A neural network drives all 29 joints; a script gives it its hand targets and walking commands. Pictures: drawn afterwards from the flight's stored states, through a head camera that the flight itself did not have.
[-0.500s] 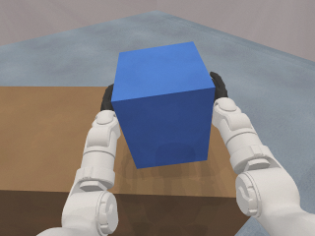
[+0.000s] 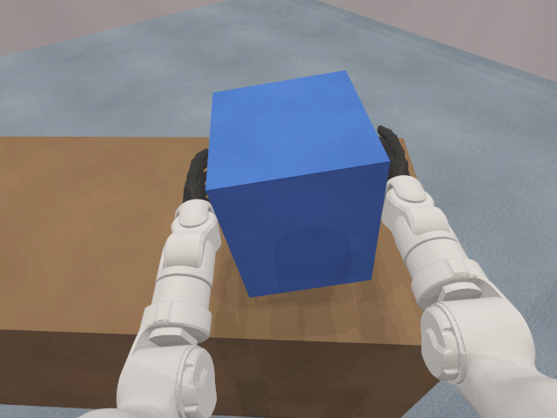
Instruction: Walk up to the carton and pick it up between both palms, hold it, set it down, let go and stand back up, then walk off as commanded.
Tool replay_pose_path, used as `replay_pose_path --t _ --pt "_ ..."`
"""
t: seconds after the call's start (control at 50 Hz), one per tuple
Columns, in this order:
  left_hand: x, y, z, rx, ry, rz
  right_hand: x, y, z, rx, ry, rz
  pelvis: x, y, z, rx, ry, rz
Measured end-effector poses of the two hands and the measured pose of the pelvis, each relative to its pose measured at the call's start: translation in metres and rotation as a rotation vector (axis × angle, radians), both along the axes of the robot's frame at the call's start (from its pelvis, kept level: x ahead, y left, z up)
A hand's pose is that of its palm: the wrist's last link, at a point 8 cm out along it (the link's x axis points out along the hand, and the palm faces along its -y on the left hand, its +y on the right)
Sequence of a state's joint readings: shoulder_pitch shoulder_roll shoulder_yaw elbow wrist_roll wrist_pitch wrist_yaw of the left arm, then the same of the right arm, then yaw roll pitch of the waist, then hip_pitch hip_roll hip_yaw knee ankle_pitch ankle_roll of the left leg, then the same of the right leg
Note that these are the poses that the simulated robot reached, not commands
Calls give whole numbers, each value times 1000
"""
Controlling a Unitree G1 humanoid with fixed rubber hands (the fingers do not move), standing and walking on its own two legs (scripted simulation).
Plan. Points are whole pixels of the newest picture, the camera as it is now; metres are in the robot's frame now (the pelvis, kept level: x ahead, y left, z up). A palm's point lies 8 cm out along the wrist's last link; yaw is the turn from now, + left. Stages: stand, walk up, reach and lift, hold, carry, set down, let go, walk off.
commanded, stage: set down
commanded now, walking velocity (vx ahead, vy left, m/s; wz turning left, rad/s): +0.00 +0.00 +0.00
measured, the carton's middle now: (295, 189) +0.42 +0.02 +0.11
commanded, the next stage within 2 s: none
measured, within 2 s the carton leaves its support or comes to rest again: neither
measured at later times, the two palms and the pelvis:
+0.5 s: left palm (197, 214) +0.37 +0.17 +0.10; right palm (383, 184) +0.43 -0.11 +0.12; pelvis +0.01 +0.00 +0.00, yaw +0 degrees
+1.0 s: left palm (197, 220) +0.38 +0.18 +0.08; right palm (374, 188) +0.45 -0.10 +0.09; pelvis +0.02 +0.00 +0.00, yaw +0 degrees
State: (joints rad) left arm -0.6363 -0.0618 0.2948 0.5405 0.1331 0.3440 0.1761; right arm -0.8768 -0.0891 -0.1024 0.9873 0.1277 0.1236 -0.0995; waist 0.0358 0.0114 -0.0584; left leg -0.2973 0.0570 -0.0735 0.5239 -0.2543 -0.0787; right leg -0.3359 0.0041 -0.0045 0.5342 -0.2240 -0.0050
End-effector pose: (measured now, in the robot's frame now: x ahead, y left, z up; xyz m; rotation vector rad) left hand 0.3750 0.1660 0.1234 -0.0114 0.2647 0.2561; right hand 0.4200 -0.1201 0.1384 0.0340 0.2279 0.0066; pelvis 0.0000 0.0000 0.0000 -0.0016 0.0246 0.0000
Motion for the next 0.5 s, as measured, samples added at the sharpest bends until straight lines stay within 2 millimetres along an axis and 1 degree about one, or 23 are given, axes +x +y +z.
replay_pose_path --t 0.24,0.5 --pt "0 7 -9 -4 3 35 10 9 -7 3 -1 35 6 0 0 0 9 0" --pt "-4 5 -23 -5 29 59 13 7 -22 -12 19 66 8 0 0 0 11 0"
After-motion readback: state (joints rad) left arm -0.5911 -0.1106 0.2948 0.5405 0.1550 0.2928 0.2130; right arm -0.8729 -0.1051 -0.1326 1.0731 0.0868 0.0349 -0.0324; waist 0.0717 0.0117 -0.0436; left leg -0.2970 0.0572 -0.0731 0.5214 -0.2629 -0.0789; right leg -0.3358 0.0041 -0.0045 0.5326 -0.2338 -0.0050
